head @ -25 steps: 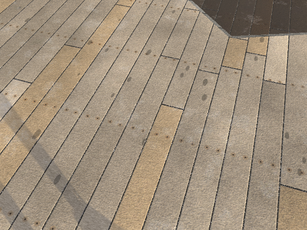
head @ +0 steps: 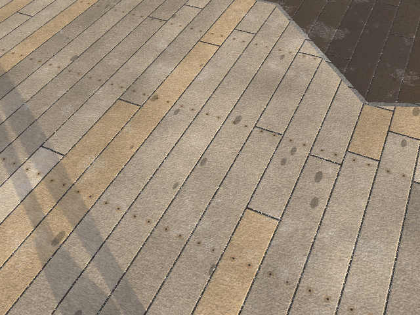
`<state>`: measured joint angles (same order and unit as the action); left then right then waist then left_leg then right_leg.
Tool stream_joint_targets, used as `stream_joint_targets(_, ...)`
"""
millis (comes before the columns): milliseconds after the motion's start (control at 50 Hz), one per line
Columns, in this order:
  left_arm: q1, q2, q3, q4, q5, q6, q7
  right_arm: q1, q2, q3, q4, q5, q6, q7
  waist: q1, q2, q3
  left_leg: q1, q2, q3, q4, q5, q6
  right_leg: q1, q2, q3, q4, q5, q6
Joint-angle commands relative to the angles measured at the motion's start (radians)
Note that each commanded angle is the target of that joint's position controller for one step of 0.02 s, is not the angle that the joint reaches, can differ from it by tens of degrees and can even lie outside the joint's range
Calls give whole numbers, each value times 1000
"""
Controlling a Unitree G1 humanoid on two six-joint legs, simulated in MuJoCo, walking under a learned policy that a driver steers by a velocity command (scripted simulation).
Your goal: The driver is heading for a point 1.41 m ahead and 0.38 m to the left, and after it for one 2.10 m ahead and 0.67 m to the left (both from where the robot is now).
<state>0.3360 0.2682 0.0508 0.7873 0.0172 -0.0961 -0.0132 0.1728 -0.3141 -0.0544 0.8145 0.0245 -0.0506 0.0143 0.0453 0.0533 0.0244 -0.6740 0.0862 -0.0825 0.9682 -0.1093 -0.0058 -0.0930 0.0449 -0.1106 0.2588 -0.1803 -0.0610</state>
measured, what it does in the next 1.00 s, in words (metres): walks ahead, turning left: left foot, then right foot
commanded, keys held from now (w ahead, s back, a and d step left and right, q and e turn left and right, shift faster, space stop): w+q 0.78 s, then w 0.22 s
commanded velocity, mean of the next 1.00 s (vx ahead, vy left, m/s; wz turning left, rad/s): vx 0.50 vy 0.00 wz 0.48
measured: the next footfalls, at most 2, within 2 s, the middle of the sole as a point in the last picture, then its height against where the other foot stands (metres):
left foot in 0.28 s outside the picture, level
right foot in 0.74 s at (229, 268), level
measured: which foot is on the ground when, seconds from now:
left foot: up 0.00-0.26, down 0.28-0.74, up 0.76-1.00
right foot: down 0.00-0.26, up 0.28-0.72, down 0.74-1.00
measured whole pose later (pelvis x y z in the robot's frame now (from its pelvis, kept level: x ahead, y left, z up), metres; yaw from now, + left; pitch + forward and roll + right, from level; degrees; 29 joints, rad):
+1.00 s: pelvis +0.57 +0.11 +0.00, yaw +32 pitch +1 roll -1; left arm 0.34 0.26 0.06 0.80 0.00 -0.10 -0.02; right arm 0.19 -0.30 -0.06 0.68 0.01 -0.03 0.00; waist 0.06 0.05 0.02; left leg -0.60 0.07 -0.07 0.95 -0.26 0.00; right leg -0.15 0.03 -0.06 0.31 -0.19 -0.03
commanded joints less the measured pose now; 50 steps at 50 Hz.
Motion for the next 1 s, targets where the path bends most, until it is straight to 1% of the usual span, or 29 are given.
stream_joint_targets(20,-73,144,36,-61,-2,-22,14,-21,-34,-6,-55,-6,-8,9,-24,-103,20,-4,9,-14,-156,175,-5,-8,-259,73,-157,233,-116)
stream_joint_targets(80,-26,163,41,-29,-8,-15,24,-125,-8,8,-95,-9,-12,26,21,-85,58,7,1,46,-285,238,7,35,-273,11,-165,248,-102)
stream_joint_targets(160,27,178,50,9,-23,18,29,-208,-10,11,-155,-5,-15,52,42,-84,80,-52,-19,98,-368,127,47,202,-317,-29,-84,394,-88)
stream_joint_targets(220,4,214,60,2,-26,46,44,-153,-48,-10,-174,-2,-10,64,-17,-142,1,83,-100,183,-366,-25,102,260,-322,-69,103,871,-56)
stream_joint_targets(240,-6,224,62,-4,-24,56,51,-60,-80,-29,-159,0,-6,61,-70,-156,-59,201,-138,202,-364,-60,127,248,-312,-80,239,991,-42)
stream_joint_targets(260,-24,224,60,-11,-28,61,57,94,-131,-59,-124,3,-5,50,-158,-136,-138,432,-170,192,-428,-9,166,152,-278,-102,446,959,-13)
stream_joint_targets(280,-9,194,45,-33,-11,51,60,243,-214,-90,-98,2,8,26,-213,-23,-236,746,-31,-42,-443,8,229,-105,-231,-97,751,597,29)
stream_joint_targets(300,97,44,-1,-78,9,16,34,212,-290,-97,-111,4,3,21,-81,193,-329,1076,217,-616,-520,-135,433,-561,-2,29,1085,-391,95)
stream_joint_targets(320,-24,131,11,-89,-30,-26,17,243,-206,-76,-123,0,-4,20,-169,73,-389,1110,239,-723,-640,-216,434,-678,-17,220,1165,-407,76)
stream_joint_targets(340,-117,168,20,-123,-63,-47,9,204,-162,-65,-120,-4,-12,18,-173,29,-238,1000,207,-561,-664,-147,382,-739,-68,219,1120,-306,53)
stream_joint_targets(360,-132,156,17,-126,-49,-57,15,141,-137,-57,-129,0,-17,17,-124,-54,-152,846,162,-447,-669,-46,344,-700,-111,210,1024,-225,47)
stream_joint_targets(380,-137,162,24,-120,-21,-55,21,81,-106,-48,-143,-2,-17,15,-86,-69,-93,713,123,-362,-684,64,324,-640,-136,202,940,-188,60)
stream_joint_targets(400,-117,166,30,-120,-10,-44,21,51,-89,-41,-161,-16,-17,10,-53,-45,-77,624,100,-320,-708,143,322,-572,-152,207,908,-158,71)
stream_joint_targets(460,-101,127,24,-131,0,-13,21,45,-112,-47,-163,-12,-19,-3,-23,-29,-49,480,67,-237,-745,267,325,-515,-153,173,775,-115,119)
stream_joint_targets(500,-177,100,12,-158,3,-6,23,67,-140,-56,-153,-8,-17,-16,-44,-20,-24,419,24,-178,-748,271,296,-499,-133,152,625,6,141)
stream_joint_targets(560,-294,72,-1,-184,-5,-14,14,115,-148,-59,-137,0,-3,-28,-99,13,-26,382,-31,-141,-718,169,235,-407,-73,138,382,231,144)
stream_joint_targets(640,-356,116,14,-208,-25,-27,-2,176,-141,-57,-113,8,10,-34,-116,39,-33,479,16,-258,-639,40,206,-367,-47,184,249,240,123)
stream_joint_targets(680,-321,144,28,-204,-27,-34,-6,164,-140,-59,-116,3,13,-36,-86,64,-35,530,46,-321,-575,41,187,-334,-53,198,231,154,90)
stream_joint_targets(700,-264,154,36,-190,-27,-39,-4,148,-132,-58,-122,1,15,-35,-51,73,-47,527,38,-330,-530,63,172,-261,-51,184,204,136,66)
stream_joint_targets(720,-169,178,51,-170,-18,-43,2,143,-101,-47,-129,-3,14,-31,-2,60,-106,501,-10,-300,-417,105,143,-108,-71,184,181,135,32)
stream_joint_targets(740,-29,229,65,-162,0,-45,11,153,-40,-24,-148,-20,10,-26,53,-41,-248,396,-73,-224,-151,-22,107,140,-230,333,200,71,-30)
stream_joint_targets(760,47,304,84,-125,10,-30,7,299,20,-4,-177,10,0,-24,-10,-381,-366,43,-209,-94,174,-475,44,445,-454,802,106,-152,-197)
stream_joint_targets(780,32,212,66,-138,-13,-26,1,293,-86,-20,-151,22,0,-27,11,-302,-310,-84,-124,-114,314,-465,30,415,-473,911,51,-387,-190)
stream_joint_targets(800,-4,152,49,-143,-16,-21,4,185,-139,-35,-158,14,5,-28,41,-198,-180,-110,-94,-99,345,-367,24,297,-420,755,33,-373,-147)
stream_joint_targets(820,-46,135,40,-140,-7,-15,3,129,-128,-34,-168,0,8,-30,28,-126,-108,-80,-65,-68,327,-297,18,179,-373,626,23,-240,-124)
stream_joint_targets(840,-70,118,34,-128,-3,-12,2,90,-111,-34,-181,-11,5,-28,14,-116,-49,-63,-44,-66,279,-255,17,87,-334,538,4,-121,-125)
stream_joint_targets(860,-79,106,27,-121,3,-14,2,93,-89,-33,-185,-7,5,-22,-10,-136,-28,-20,-23,-63,245,-229,19,24,-304,469,-23,-54,-122)
stream_joint_targets(900,-81,98,27,-102,-8,-21,-1,107,-52,-24,-180,1,9,-16,-29,-166,-22,20,-13,-39,161,-226,16,-19,-280,388,-59,31,-139)
stream_joint_targets(1000,-62,160,44,-57,-27,-19,-1,-13,-6,1,-207,-19,-1,-2,-14,-123,-7,22,14,17,-132,-51,2,-17,-276,259,-115,178,-160)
